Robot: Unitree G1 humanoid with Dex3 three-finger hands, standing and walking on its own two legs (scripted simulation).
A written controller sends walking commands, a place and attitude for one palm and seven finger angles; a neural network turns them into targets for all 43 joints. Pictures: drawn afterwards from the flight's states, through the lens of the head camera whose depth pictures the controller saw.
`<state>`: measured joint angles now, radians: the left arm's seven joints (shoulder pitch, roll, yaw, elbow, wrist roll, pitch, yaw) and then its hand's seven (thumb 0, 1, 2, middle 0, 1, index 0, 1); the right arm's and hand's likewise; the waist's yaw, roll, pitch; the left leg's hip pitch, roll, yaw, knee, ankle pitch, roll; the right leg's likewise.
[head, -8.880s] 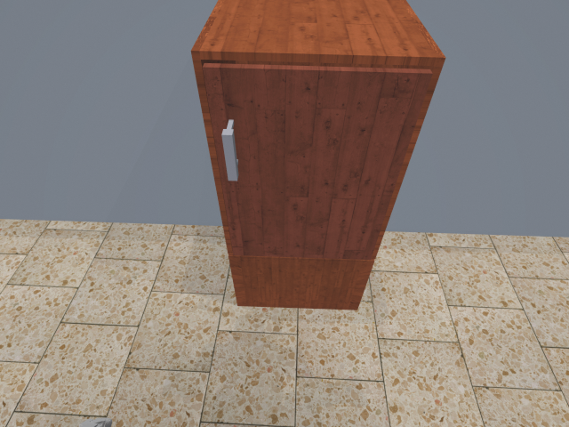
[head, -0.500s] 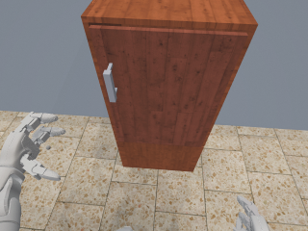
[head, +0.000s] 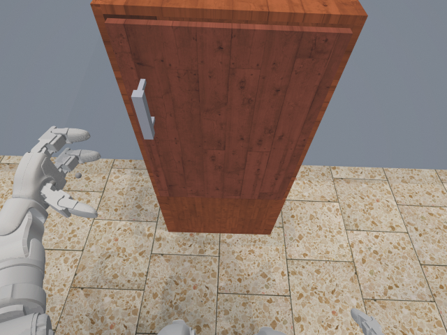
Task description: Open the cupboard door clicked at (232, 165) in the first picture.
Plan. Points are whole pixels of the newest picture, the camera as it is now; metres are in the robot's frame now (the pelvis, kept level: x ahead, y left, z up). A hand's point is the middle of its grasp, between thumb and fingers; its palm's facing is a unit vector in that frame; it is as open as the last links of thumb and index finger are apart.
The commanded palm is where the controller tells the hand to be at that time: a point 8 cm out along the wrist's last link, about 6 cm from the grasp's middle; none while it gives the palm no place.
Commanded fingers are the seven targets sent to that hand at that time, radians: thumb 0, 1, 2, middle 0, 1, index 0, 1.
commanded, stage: move the hooked fingers beside the handle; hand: left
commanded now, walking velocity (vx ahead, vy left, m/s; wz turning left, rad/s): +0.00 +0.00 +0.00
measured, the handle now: (145, 110) +0.55 +0.18 +0.06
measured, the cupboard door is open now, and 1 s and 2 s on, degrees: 0 0 0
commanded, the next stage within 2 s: slide the fingers in behind the handle in 1.86 s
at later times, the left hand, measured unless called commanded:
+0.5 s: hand (92, 150) +0.42 +0.25 +0.08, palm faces -0.02 -1.00 +0.00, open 14.0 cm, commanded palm +0.40 +0.30 +0.07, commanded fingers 0.00 -0.50 0.30 -0.30 -1.20 -0.30 -1.20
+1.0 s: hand (107, 125) +0.49 +0.24 +0.07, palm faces -0.01 -1.00 +0.00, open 14.0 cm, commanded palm +0.47 +0.29 +0.07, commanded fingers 0.00 -0.50 0.30 -0.30 -1.20 -0.30 -1.20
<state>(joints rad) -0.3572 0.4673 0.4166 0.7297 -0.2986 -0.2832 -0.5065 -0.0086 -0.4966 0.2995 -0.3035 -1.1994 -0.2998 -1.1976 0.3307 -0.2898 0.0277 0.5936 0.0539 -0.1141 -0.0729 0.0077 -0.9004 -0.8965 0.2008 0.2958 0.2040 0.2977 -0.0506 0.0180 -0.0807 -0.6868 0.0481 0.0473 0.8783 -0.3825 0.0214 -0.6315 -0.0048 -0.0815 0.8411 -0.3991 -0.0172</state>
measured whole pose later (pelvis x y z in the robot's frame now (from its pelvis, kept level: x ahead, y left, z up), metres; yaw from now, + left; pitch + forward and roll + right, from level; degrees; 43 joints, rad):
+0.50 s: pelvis +0.00 +0.01 -0.01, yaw +0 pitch +14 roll -2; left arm -0.59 0.49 0.40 0.95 -0.23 -0.34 -0.45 -0.01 -0.50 0.30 -0.30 -1.20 -0.30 -1.20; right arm 0.33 -0.28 0.03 0.60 0.04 -0.03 -0.05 0.00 -0.90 -0.90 0.20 0.30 0.20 0.30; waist -0.08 0.01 -0.09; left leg -0.76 0.05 0.05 0.92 -0.40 0.03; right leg -0.70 -0.01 -0.08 0.87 -0.41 0.00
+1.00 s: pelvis +0.00 +0.01 -0.02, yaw -2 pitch +18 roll -3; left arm -0.84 0.63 0.46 1.19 -0.14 -0.34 -0.42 -0.01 -0.50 0.30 -0.30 -1.20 -0.30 -1.20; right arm 0.40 -0.29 0.04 0.63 0.02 0.04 -0.04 0.00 -0.90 -0.90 0.20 0.30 0.20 0.30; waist -0.16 0.01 -0.09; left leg -0.89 0.07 0.05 0.99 -0.42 0.03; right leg -0.83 0.01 -0.08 0.92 -0.41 -0.01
